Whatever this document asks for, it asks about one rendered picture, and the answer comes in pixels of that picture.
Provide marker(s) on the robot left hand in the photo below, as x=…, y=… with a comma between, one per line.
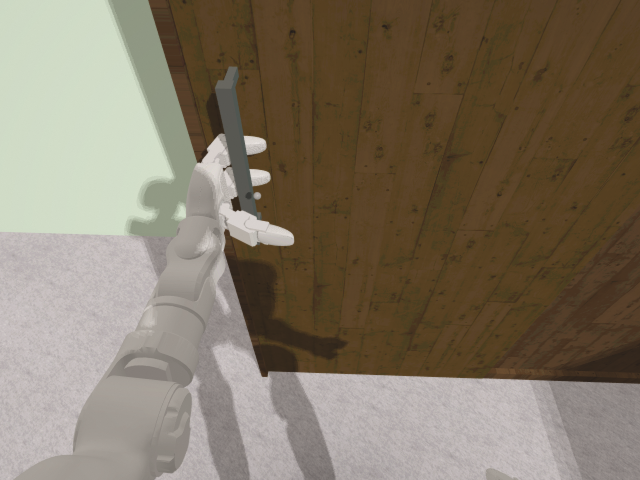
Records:
x=210, y=187

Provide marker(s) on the handle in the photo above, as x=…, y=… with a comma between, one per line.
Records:
x=231, y=120

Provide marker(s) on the robot left forearm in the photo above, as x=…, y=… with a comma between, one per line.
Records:
x=165, y=342

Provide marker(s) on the wardrobe door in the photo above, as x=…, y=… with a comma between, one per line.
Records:
x=446, y=167
x=594, y=323

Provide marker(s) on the robot left upper arm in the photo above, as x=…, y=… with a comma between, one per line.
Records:
x=132, y=429

